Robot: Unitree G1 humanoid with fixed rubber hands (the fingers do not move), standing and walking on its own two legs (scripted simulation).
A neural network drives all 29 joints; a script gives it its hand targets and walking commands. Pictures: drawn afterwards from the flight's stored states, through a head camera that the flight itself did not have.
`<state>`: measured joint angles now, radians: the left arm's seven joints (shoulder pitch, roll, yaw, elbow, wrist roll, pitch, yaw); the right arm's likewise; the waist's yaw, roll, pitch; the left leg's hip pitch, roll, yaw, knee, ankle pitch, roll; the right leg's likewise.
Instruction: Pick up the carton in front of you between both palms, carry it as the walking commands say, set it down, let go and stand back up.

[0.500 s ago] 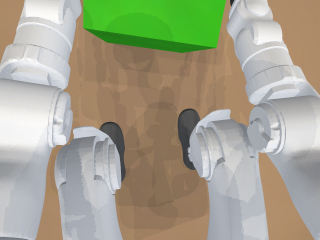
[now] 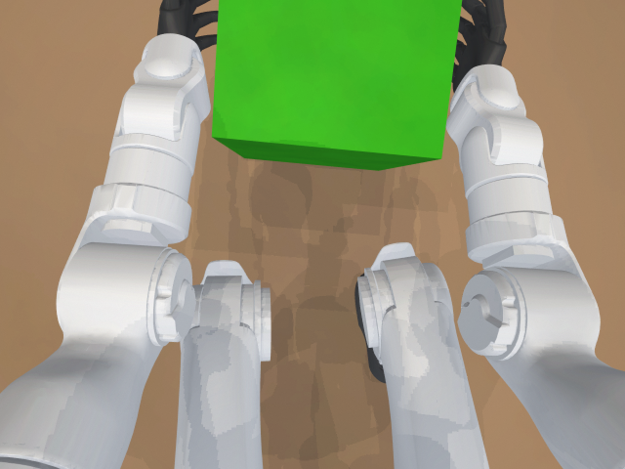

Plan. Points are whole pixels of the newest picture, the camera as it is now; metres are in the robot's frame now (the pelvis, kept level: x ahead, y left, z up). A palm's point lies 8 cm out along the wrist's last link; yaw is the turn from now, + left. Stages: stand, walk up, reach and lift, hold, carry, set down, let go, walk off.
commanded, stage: reach and lift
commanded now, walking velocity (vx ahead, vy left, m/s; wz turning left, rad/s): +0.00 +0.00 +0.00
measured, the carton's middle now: (325, 73) +0.54 -0.04 -0.18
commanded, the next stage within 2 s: none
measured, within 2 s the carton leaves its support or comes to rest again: neither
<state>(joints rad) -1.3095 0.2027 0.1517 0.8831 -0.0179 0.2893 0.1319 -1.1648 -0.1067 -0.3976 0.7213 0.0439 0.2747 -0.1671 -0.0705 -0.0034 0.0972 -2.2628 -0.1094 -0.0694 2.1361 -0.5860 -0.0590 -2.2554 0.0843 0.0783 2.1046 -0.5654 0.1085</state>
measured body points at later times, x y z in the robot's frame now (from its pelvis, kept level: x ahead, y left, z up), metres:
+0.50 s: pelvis +0.00 +0.00 +0.12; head +0.26 +0.00 +0.49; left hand +0.51 +0.12 +0.06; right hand +0.49 -0.18 +0.06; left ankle +0.10 +0.12 -0.35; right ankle +0.11 -0.14 -0.35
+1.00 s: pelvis +0.05 +0.00 +0.26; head +0.19 +0.00 +0.69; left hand +0.46 +0.13 +0.22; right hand +0.45 -0.17 +0.22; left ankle +0.10 +0.12 -0.35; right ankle +0.11 -0.14 -0.35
